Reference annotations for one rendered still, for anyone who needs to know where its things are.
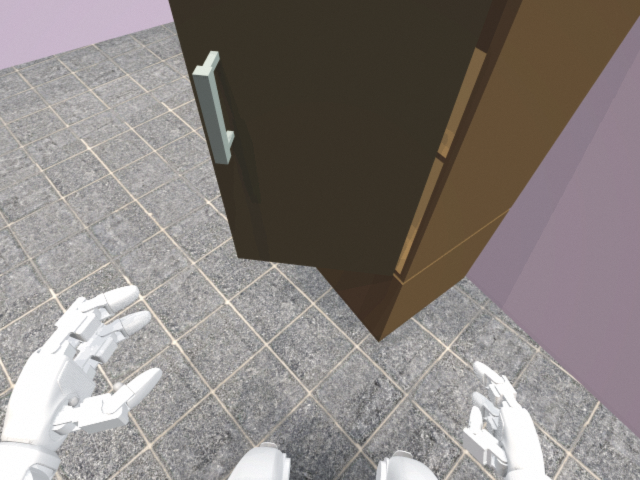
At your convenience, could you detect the robot left forearm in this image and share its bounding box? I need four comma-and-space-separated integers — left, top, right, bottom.
0, 442, 61, 480

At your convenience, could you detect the right robot hand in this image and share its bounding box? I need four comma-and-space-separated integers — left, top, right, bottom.
463, 361, 545, 480

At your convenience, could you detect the left robot thigh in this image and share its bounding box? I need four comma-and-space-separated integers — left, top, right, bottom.
228, 447, 291, 480

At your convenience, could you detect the cupboard door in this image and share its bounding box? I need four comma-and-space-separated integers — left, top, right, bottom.
168, 0, 492, 276

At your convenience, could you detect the robot thigh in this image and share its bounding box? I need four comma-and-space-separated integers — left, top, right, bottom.
228, 447, 291, 480
376, 456, 438, 480

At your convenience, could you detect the left robot hand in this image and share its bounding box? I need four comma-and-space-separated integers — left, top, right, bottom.
1, 285, 162, 452

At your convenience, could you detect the handle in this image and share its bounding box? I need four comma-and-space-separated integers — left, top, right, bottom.
192, 51, 235, 165

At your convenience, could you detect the right robot thigh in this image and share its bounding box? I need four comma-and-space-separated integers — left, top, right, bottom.
376, 456, 438, 480

